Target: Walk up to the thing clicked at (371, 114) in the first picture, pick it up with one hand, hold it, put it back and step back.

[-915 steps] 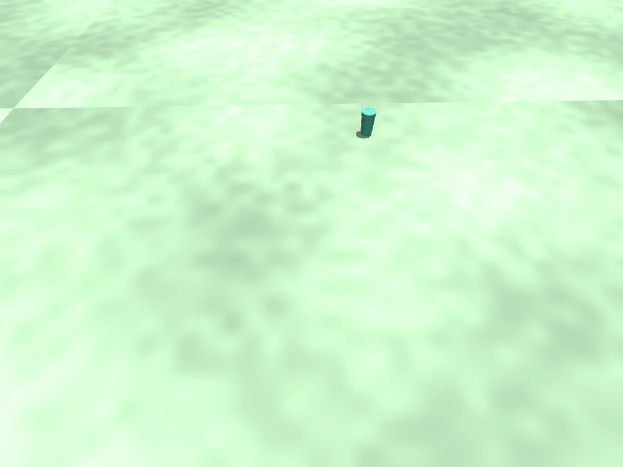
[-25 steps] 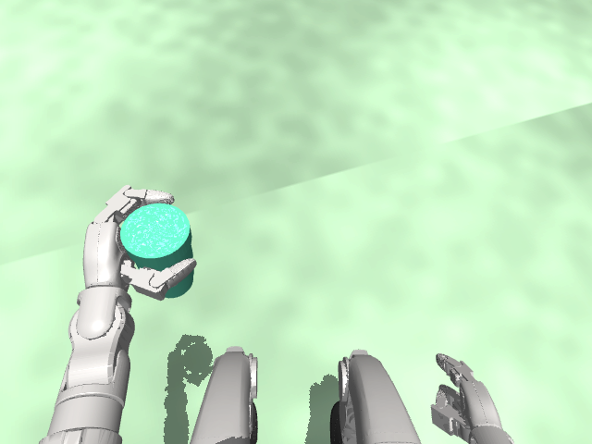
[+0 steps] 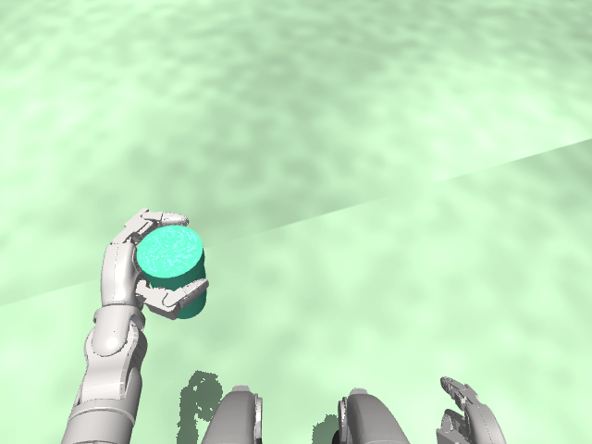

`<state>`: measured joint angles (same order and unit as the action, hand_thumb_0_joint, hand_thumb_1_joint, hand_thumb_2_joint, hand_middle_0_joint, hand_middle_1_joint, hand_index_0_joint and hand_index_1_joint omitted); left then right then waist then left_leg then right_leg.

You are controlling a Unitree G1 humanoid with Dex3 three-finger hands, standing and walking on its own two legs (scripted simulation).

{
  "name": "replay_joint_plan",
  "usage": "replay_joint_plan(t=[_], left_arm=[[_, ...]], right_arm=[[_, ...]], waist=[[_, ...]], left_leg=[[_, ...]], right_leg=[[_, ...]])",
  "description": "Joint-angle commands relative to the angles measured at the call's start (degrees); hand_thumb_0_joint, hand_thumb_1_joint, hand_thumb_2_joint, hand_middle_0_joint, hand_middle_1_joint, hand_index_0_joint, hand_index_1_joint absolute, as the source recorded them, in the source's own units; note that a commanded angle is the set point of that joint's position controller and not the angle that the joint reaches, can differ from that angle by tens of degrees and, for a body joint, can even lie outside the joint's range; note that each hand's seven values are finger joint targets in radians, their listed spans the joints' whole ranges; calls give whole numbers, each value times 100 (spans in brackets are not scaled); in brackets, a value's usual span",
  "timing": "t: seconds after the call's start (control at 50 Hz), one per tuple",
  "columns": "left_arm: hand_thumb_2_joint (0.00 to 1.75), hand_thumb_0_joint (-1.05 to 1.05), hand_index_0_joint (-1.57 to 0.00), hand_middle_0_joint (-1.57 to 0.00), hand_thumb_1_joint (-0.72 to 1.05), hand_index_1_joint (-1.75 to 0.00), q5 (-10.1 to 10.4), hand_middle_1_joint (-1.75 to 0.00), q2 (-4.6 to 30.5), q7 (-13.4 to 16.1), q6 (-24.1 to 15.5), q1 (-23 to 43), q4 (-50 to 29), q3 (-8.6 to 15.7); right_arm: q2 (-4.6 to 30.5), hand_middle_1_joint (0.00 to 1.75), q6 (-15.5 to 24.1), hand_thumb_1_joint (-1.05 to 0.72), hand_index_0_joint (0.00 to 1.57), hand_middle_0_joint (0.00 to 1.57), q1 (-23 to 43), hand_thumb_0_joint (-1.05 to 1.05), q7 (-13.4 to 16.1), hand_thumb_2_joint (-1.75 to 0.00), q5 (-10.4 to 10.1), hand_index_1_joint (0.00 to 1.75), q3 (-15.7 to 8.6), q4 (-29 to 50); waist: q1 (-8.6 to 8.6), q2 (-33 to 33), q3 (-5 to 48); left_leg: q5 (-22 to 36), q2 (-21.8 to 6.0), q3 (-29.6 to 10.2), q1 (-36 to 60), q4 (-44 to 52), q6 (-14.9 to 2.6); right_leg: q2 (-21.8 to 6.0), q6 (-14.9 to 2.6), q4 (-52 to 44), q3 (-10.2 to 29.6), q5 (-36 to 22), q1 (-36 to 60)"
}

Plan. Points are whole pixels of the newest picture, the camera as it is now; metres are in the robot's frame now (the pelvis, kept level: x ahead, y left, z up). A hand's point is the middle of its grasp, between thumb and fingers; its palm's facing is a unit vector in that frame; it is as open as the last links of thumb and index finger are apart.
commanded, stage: lift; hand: left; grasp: from the side
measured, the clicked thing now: (179, 278) +0.33 +0.18 -0.01
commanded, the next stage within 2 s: hold in 0.52 s
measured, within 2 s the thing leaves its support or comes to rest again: neither
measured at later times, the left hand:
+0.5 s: hand (171, 244) +0.35 +0.17 +0.06, palm faces +0.09 -1.00 -0.03, open 10.7 cm
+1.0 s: hand (165, 234) +0.35 +0.17 +0.09, palm faces +0.10 -0.99 -0.03, open 10.7 cm
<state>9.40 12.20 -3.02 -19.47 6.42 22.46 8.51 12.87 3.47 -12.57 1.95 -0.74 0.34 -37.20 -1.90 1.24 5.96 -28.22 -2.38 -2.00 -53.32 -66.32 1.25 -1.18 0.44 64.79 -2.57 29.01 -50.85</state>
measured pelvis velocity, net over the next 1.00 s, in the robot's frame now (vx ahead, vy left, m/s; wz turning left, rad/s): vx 0.03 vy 0.00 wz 0.00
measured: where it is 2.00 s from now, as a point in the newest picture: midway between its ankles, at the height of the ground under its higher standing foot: outside the picture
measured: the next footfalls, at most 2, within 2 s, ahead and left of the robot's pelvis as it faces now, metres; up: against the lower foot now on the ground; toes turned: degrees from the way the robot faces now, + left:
none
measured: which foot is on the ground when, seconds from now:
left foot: down 0.00-1.00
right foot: down 0.00-1.00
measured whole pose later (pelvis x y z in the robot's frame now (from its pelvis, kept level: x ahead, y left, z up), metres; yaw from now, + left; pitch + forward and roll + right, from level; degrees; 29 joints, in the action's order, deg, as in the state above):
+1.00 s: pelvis +0.03 +0.00 +0.05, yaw +0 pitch +8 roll -1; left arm 8.7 10.7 -2.1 -18.8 4.9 22.6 7.3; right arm 12.1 1.9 -13.3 1.9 0.1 -0.1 -38.4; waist -1.4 0.9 2.6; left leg -24.7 -2.3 -0.7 -34.3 -51.3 0.9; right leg -1.1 0.9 49.4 -1.8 25.0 -32.1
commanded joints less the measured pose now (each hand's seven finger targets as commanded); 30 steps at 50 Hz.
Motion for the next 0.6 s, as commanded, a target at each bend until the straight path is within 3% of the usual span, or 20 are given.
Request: replay_joint_plan(t=[0.0,0.04,0.06,0.08,0.1,0.14,0.16,0.18,0.22,0.28,0.34,0.4,0.42,0.46,0.48,0.5,0.52,0.58], left_arm=[[123,0,-124,-122,8,-138,130,-138,1036,64,-654,1987,-1963,470],[122,0,-123,-121,9,-138,127,-138,1005,75,-618,1861,-1974,441],[124,0,-124,-122,10,-138,150,-138,694,49,-542,1444,-1499,262],[123,0,-123,-121,11,-137,180,-138,796,54,-552,1710,-1728,363],[123,0,-123,-121,11,-138,210,-138,666,38,-526,1607,-1562,302],[124,0,-124,-122,9,-139,174,-140,819,69,-497,1665,-1546,403],[125,0,-124,-123,9,-140,134,-139,742,61,-482,1657,-1506,296],[125,0,-124,-123,9,-140,141,-140,810,77,-499,1695,-1539,373],[126,0,-126,-124,10,-141,131,-141,619,50,-487,1451,-1249,287],[127,0,-127,-125,10,-143,106,-143,791,46,-557,1730,-1516,371],[126,0,-127,-125,11,-142,167,-142,611,-10,-571,1600,-1401,288],[126,0,-126,-124,10,-142,126,-142,798,15,-606,1727,-1560,405],[125,0,-126,-125,9,-143,140,-143,637,-14,-606,1632,-1497,259],[126,0,-127,-125,8,-143,172,-143,850,22,-651,1790,-1789,460],[126,0,-127,-125,9,-142,172,-142,626,17,-616,1670,-1581,282],[126,0,-126,-125,9,-143,188,-143,764,23,-664,1845,-1953,359],[127,0,-127,-125,9,-144,183,-143,601,23,-604,1600,-1548,277],[127,0,-126,-125,8,-143,145,-143,618,29,-596,1617,-1562,250]], right_arm=[[776,30,230,-92,20,20,27,0,83,-90,3,30,-261,717],[727,30,213,-92,20,20,2,0,101,-90,19,30,-238,687],[708,30,215,-92,20,20,-22,0,104,-90,16,30,-225,679],[714,30,217,-92,20,20,-47,0,109,-90,21,30,-229,656],[703,30,220,-92,20,20,0,0,111,-90,16,30,-221,674],[717,30,212,-92,20,20,-41,0,127,-90,19,30,-247,608],[704,30,195,-92,20,20,-15,0,120,-90,29,30,-237,648],[698,30,198,-92,20,20,-8,0,117,-90,26,30,-240,625],[690,30,182,-92,20,20,14,0,104,-90,43,30,-245,647],[710,30,162,-91,20,20,41,0,98,-90,39,30,-273,660],[704,30,183,-92,20,20,98,0,81,-90,44,30,-259,677],[736,30,166,-92,20,20,40,0,84,-91,52,30,-286,658],[704,30,158,-93,20,20,65,0,81,-91,66,30,-253,704],[690,30,155,-93,20,20,-29,0,93,-91,74,30,-254,607],[703,30,153,-93,20,20,-13,0,91,-91,62,30,-256,637],[693,30,154,-93,20,20,10,0,97,-91,75,30,-253,651],[723,30,148,-93,20,20,-71,0,97,-91,73,30,-261,600],[719,30,142,-93,20,20,-45,0,100,-91,83,30,-272,564]], waist=[[71,316,2004],[48,253,2019],[-42,35,1928],[-9,75,1971],[-43,31,1905],[24,47,1892],[-49,-46,1773],[13,-18,1739],[8,-45,1644],[48,160,1567],[30,133,1500],[65,181,1723],[26,53,1621],[85,199,1907],[6,62,1720],[58,219,1793],[-27,112,1807],[6,100,1649]], left_leg=[[897,189,11,1739,1260,-141],[992,192,56,1820,1283,-153],[1095,192,64,1788,1292,-170],[1169,187,72,1785,1309,-170],[1227,198,93,1802,1310,-186],[1372,195,120,1843,1341,-193],[1344,185,117,1851,1401,-199],[1323,194,138,1843,1432,-198],[1398,194,138,1915,1523,-189],[1352,180,122,2180,1708,-155],[1366,176,100,2281,1807,-144],[1651,171,106,2458,1827,-135],[1641,191,117,2384,1817,-153],[1844,198,149,2482,1793,-152],[1863,185,128,2524,1844,-151],[1849,202,151,2549,1840,-150],[1977,174,128,2645,1846,-147],[2008,173,110,2662,1907,-138]], right_leg=[[149,-112,-1194,57,-1238,1140],[152,-85,-1345,103,-1342,1367],[163,-64,-1405,108,-1487,1461],[163,-65,-1407,122,-1582,1546],[157,-45,-1470,144,-1676,1609],[134,-30,-1541,181,-1838,1762],[149,-27,-1588,151,-1825,1750],[128,-20,-1657,191,-1798,1836],[159,-44,-1655,124,-1857,1872],[174,-88,-1727,82,-1732,1805],[194,-91,-1779,58,-1734,1899],[190,-95,-1775,64,-1995,2054],[190,-72,-1837,74,-2020,2152],[166,-64,-1825,115,-2247,2364],[183,-68,-1843,94,-2258,2290],[179,-67,-1872,118,-2249,2313],[188,-75,-1844,96,-2341,2312],[188,-84,-1899,75,-2348,2319]])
